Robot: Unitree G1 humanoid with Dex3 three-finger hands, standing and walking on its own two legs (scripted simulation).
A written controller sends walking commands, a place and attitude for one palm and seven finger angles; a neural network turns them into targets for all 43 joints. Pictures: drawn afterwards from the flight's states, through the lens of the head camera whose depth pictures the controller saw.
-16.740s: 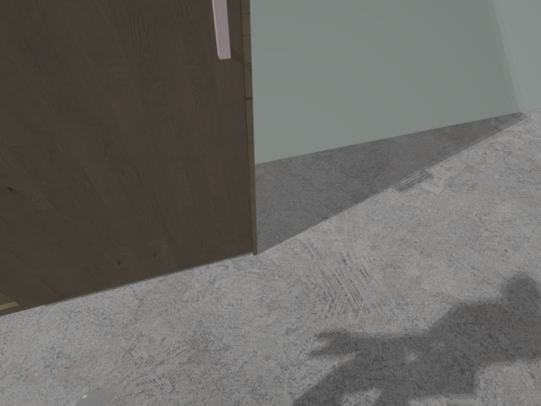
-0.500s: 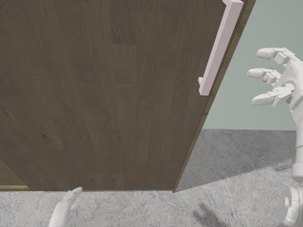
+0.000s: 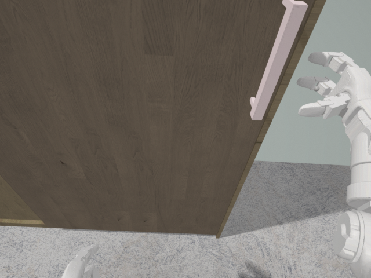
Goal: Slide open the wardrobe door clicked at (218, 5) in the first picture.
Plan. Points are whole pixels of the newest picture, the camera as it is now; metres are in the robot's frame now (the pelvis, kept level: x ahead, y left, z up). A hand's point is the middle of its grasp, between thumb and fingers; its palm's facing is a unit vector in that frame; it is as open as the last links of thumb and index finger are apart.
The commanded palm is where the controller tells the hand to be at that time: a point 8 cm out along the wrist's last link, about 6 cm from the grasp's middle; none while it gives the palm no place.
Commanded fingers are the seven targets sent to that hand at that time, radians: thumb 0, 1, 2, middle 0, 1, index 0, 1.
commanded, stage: move the hooked fingers beside the handle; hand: right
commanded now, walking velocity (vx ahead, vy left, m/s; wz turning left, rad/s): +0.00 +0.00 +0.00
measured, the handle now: (270, 65) +0.48 -0.12 +0.26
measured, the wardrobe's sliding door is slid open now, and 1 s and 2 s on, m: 0.00 0.00 0.00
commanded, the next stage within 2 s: feel for the door with the fingertips in 0.82 s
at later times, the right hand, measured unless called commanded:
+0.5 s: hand (309, 87) +0.41 -0.18 +0.26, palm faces -0.03 +1.00 +0.00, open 14.0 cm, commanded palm +0.39 -0.24 +0.26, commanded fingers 0.00 0.50 -0.30 0.30 1.20 0.30 1.20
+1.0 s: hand (309, 90) +0.42 -0.18 +0.25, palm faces -0.04 +1.00 -0.02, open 14.0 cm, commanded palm +0.39 -0.23 +0.26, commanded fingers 0.00 0.50 -0.30 0.30 1.20 0.30 1.20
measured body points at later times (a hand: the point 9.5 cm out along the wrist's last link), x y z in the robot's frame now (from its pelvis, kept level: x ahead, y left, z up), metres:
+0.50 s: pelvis -0.01 +0.00 +0.00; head -0.02 +0.02 +0.45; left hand +0.14 +0.25 -0.09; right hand +0.41 -0.23 +0.26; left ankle -0.02 +0.11 -0.74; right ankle -0.01 -0.10 -0.74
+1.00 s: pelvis +0.00 +0.01 +0.00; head -0.02 +0.02 +0.45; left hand +0.13 +0.26 -0.10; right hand +0.41 -0.24 +0.25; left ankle -0.02 +0.11 -0.74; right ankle -0.01 -0.10 -0.74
